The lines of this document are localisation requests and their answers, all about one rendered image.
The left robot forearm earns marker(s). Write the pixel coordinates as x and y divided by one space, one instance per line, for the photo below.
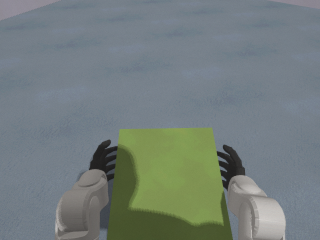
78 210

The carton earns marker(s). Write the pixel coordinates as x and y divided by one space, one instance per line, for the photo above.
168 186

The right robot forearm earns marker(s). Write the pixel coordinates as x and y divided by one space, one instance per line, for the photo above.
259 217

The left robot hand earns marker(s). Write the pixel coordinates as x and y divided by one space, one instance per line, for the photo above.
100 160

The right robot hand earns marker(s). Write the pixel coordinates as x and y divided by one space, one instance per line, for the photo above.
234 166

